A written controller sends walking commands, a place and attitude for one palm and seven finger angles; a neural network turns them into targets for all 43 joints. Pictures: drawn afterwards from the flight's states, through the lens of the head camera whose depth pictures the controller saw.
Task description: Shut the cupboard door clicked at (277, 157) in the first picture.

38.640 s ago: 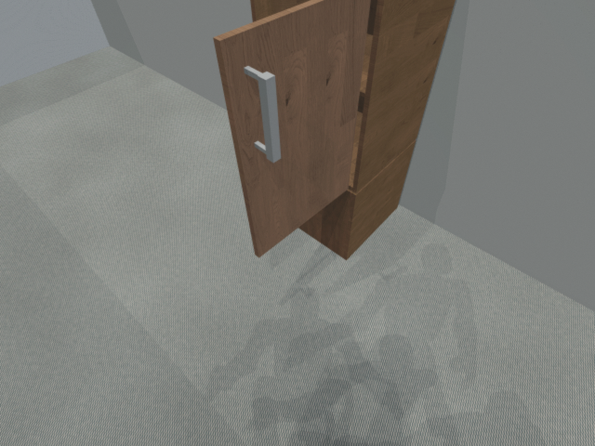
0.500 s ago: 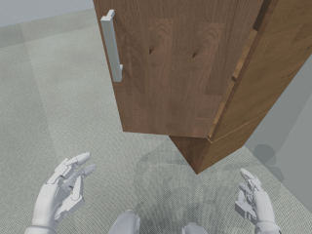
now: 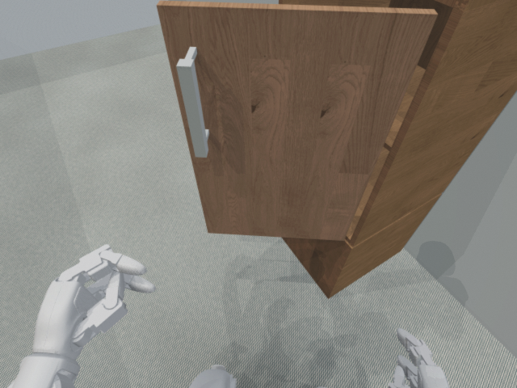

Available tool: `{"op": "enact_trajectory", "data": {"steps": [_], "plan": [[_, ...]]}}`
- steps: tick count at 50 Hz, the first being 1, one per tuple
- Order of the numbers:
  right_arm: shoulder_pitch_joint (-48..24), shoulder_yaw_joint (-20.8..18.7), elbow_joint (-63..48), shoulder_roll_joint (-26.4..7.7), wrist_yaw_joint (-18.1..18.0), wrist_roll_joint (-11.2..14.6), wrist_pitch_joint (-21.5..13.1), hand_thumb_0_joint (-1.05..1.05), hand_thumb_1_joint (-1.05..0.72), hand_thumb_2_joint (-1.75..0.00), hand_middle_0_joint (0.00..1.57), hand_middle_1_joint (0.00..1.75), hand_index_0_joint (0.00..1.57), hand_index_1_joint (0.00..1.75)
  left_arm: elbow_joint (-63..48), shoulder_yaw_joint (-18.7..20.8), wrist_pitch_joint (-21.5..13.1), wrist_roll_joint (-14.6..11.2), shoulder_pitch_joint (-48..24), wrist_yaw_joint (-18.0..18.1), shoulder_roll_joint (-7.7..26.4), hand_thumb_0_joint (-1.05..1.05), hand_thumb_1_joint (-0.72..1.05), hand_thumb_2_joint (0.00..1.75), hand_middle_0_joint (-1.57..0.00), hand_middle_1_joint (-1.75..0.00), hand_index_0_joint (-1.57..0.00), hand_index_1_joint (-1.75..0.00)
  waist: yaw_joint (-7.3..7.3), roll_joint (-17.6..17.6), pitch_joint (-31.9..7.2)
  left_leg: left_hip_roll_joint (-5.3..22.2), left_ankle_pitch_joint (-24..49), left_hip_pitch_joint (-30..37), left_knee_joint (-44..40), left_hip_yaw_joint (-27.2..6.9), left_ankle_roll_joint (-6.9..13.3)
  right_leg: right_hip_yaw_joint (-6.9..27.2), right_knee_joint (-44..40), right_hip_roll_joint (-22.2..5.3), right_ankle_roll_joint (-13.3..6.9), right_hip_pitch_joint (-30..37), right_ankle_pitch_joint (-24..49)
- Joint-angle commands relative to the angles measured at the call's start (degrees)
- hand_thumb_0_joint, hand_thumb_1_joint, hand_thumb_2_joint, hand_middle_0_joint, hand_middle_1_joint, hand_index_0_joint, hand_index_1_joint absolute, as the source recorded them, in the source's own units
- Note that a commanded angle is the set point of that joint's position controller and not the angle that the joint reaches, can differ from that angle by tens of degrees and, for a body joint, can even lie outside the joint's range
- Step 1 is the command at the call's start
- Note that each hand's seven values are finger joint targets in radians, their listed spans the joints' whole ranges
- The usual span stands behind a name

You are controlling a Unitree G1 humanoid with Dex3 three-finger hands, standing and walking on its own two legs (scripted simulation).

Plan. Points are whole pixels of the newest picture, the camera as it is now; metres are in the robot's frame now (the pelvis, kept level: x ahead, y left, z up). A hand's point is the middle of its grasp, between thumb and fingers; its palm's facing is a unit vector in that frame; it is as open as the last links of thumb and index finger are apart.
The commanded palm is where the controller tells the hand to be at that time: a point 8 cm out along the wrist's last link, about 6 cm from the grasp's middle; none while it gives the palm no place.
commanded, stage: raise the hand and make a fist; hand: left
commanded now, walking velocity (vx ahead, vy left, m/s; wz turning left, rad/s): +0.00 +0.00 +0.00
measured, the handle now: (197, 106) +0.52 +0.14 +0.16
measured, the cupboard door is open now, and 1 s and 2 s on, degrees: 55 55 55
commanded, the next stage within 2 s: bring the fist close to the handle in 1.02 s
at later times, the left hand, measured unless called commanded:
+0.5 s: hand (105, 271) +0.22 +0.20 +0.14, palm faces +0.02 -1.00 -0.05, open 3.1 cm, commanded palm +0.20 +0.25 +0.15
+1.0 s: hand (113, 256) +0.23 +0.18 +0.16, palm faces +0.02 -1.00 -0.05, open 3.1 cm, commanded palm +0.20 +0.23 +0.16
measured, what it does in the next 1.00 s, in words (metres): stands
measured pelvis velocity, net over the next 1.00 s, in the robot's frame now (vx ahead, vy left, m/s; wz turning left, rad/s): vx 0.01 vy -0.01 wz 0.01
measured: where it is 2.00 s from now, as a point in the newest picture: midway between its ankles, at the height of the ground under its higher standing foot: outside the picture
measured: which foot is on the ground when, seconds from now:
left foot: down 0.00-1.00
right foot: down 0.00-1.00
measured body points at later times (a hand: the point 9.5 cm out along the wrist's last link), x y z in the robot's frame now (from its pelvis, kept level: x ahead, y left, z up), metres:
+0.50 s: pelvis +0.01 +0.00 +0.03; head +0.01 -0.01 +0.48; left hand +0.22 +0.25 +0.15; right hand +0.20 -0.20 -0.03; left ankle +0.05 +0.12 -0.68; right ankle +0.00 -0.13 -0.68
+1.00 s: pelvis +0.01 -0.01 +0.04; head +0.00 -0.03 +0.49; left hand +0.23 +0.24 +0.17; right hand +0.19 -0.23 -0.03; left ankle +0.05 +0.12 -0.68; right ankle +0.00 -0.13 -0.68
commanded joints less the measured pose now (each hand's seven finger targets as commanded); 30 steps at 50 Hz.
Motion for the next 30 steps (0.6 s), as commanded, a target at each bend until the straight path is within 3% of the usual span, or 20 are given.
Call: {"op": "enact_trajectory", "data": {"steps": [1, 3, 4, 8, 9, 12, 13, 14, 18, 19, 20, 23, 24, 27, 28, 30], "plan": [[-5.88, -2.19, -10.50, -6.81, -0.37, 0.18, -4.56, 0.00, -0.90, -0.90, 0.20, 0.30, 0.20, 0.30, -13.62, 1.91, -2.92, -0.56, -4.46, -0.60, 6.29, 0.00, 0.90, 0.90, -1.02, -1.20, -1.02, -1.20, 0.24, -0.54, -7.97, -1.87, 5.71, 10.90, -11.43, -1.73, 1.57, -0.18, -10.43, 2.69, -1.35, 2.08, 7.93], [-6.09, -1.99, -10.13, -6.88, -0.48, 0.17, -4.37, 0.00, -0.90, -0.90, 0.20, 0.30, 0.20, 0.30, -13.82, 3.94, -2.04, -0.36, -5.13, 0.11, 8.16, 0.00, 0.90, 0.90, -1.06, -1.24, -1.06, -1.24, 1.10, 0.97, -7.77, -1.91, 5.45, 11.65, -12.53, -2.03, 1.55, -0.19, -11.09, 2.88, -1.70, 3.62, 7.72], [-6.08, -1.82, -10.55, -6.71, -0.41, 0.21, -4.35, 0.00, -0.90, -0.90, 0.20, 0.30, 0.20, 0.30, -15.35, 3.20, -1.85, -0.43, -5.48, 0.17, 7.28, 0.00, 0.90, 0.90, -1.08, -1.26, -1.08, -1.26, 1.06, 1.66, -9.17, -2.03, 6.71, 13.00, -12.96, -1.84, 1.53, -0.41, -11.00, 2.64, -1.72, 4.69, 9.34], [-6.39, -1.37, -10.35, -6.53, -0.33, 0.28, -3.74, 0.00, -0.90, -0.90, 0.20, 0.30, 0.20, 0.30, -14.92, 4.37, 0.12, -0.42, -6.55, 0.86, 8.08, 0.00, 0.90, 0.90, -1.15, -1.34, -1.15, -1.34, 1.37, 1.07, -7.44, -1.82, 6.87, 14.49, -14.91, -2.03, 1.41, -1.05, -12.53, 3.13, -1.68, 6.13, 10.41], [-6.69, -1.06, -10.68, -6.36, -0.24, 0.52, -3.70, 0.00, -0.90, -0.90, 0.20, 0.30, 0.20, 0.30, -14.59, 2.77, 0.87, -0.46, -6.69, 0.64, 6.65, 0.00, 0.90, 0.90, -1.17, -1.36, -1.17, -1.36, 1.05, 1.64, -6.31, -1.86, 6.07, 14.60, -15.49, -1.78, 1.36, -0.96, -13.23, 3.00, -1.61, 6.21, 9.82], [-6.69, -0.59, -10.77, -6.63, -0.13, 0.60, -3.65, 0.00, -0.90, -0.90, 0.20, 0.30, 0.20, 0.30, -15.24, 2.62, 2.64, -0.58, -8.87, 0.14, 6.78, 0.00, 0.90, 0.90, -1.23, -1.42, -1.23, -1.42, 0.96, 2.11, -6.20, -1.77, 6.53, 16.59, -17.01, -2.08, 1.27, -1.24, -14.30, 3.15, -1.66, 7.43, 10.86], [-6.77, -0.60, -10.54, -6.71, -0.13, 0.52, -3.65, 0.00, -0.90, -0.90, 0.20, 0.30, 0.20, 0.30, -14.83, 3.88, 3.35, -0.32, -9.25, 0.12, 8.34, 0.00, 0.90, 0.90, -1.24, -1.44, -1.24, -1.44, 1.37, 1.98, -5.92, -1.86, 7.10, 16.65, -17.15, -2.01, 1.35, -1.04, -14.87, 3.17, -1.72, 8.50, 11.35], [-6.95, -0.22, -10.95, -6.44, -0.04, 0.59, -3.73, 0.00, -0.90, -0.90, 0.20, 0.30, 0.20, 0.30, -15.17, 2.49, 4.13, -0.36, -9.45, -0.19, 6.99, 0.00, 0.90, 0.90, -1.26, -1.46, -1.26, -1.46, 1.21, 2.68, -5.76, -1.90, 7.15, 17.19, -17.69, -1.90, 1.34, -1.24, -15.25, 3.03, -1.65, 8.76, 11.58], [-7.28, -0.07, -10.13, -6.96, -0.22, 0.60, -3.51, 0.00, -0.90, -0.90, 0.20, 0.30, 0.20, 0.30, -13.45, 5.47, 6.27, -1.13, -11.64, -0.55, 9.44, 0.00, 0.90, 0.90, -1.30, -1.50, -1.30, -1.50, 1.26, -1.11, -4.58, -1.99, 7.72, 18.16, -18.46, -1.69, 1.46, -0.81, -17.60, 3.08, -1.43, 10.58, 12.26], [-7.56, 0.22, -10.50, -6.78, -0.16, 0.67, -3.48, 0.00, -0.90, -0.90, 0.20, 0.30, 0.20, 0.30, -13.86, 4.37, 6.59, -1.19, -12.70, -0.76, 8.20, 0.00, 0.90, 0.90, -1.30, -1.50, -1.30, -1.50, 1.13, -0.82, -4.54, -2.11, 7.69, 18.47, -18.91, -1.39, 1.47, -0.80, -17.96, 2.89, -1.29, 10.76, 12.10], [-7.87, 0.30, -10.53, -6.78, -0.15, 0.78, -3.59, 0.00, -0.90, -0.90, 0.20, 0.30, 0.20, 0.30, -14.62, 4.47, 6.84, -1.34, -14.07, -0.87, 8.37, 0.00, 0.90, 0.90, -1.30, -1.50, -1.30, -1.50, 1.25, 0.67, -4.74, -2.16, 7.64, 19.13, -19.13, -1.16, 1.42, -0.58, -18.39, 2.84, -1.31, 10.95, 11.89], [-8.28, 0.44, -9.74, -6.96, -0.37, 0.79, -3.90, 0.00, -0.90, -0.90, 0.20, 0.30, 0.20, 0.30, -14.63, 5.98, 7.52, -1.40, -16.17, -0.89, 10.22, 0.00, 0.90, 0.90, -1.30, -1.50, -1.30, -1.50, 1.38, 0.12, -4.67, -2.16, 8.47, 20.46, -19.73, -1.15, 1.49, -0.21, -19.61, 2.73, -1.35, 12.52, 12.49], [-8.55, 0.59, -9.92, -6.72, -0.31, 0.86, -4.06, 0.00, -0.90, -0.90, 0.20, 0.30, 0.20, 0.30, -15.30, 5.16, 7.78, -1.46, -16.94, -1.08, 9.39, 0.00, 0.90, 0.90, -1.30, -1.50, -1.30, -1.50, 1.36, 1.79, -5.38, -2.37, 8.67, 21.09, -20.04, -0.84, 1.55, -0.02, -19.97, 2.46, -1.28, 12.75, 12.74], [-8.81, 0.64, -9.31, -6.72, -0.35, 0.97, -4.57, 0.00, -0.90, -0.90, 0.20, 0.30, 0.20, 0.30, -15.12, 5.91, 8.47, -1.86, -17.81, -1.22, 9.60, 0.00, 0.90, 0.90, -1.30, -1.50, -1.30, -1.50, 1.67, 0.47, -5.79, -2.34, 9.90, 22.47, -21.14, -0.85, 1.49, -0.43, -20.72, 2.49, -1.22, 14.12, 14.17], [-8.97, 0.64, -8.89, -7.02, -0.44, 0.90, -4.57, 0.00, -0.90, -0.90, 0.20, 0.30, 0.20, 0.30, -13.69, 6.98, 9.13, -1.92, -17.46, -1.25, 10.78, 0.00, 0.90, 0.90, -1.30, -1.50, -1.30, -1.50, 1.91, -0.36, -4.67, -2.31, 9.97, 21.89, -21.01, -0.77, 1.59, 0.16, -21.41, 2.35, -1.20, 14.59, 14.14], [-9.47, 0.70, -8.75, -6.83, -0.49, 1.20, -4.69, 0.00, -0.90, -0.90, 0.20, 0.30, 0.20, 0.30, -13.49, 6.15, 10.09, -2.16, -19.38, -1.45, 9.74, 0.00, 0.90, 0.90, -1.30, -1.50, -1.30, -1.50, 1.72, -0.10, -3.44, -2.41, 8.99, 22.27, -21.94, -0.49, 1.57, 0.29, -22.54, 2.09, -0.95, 14.13, 12.90]]}}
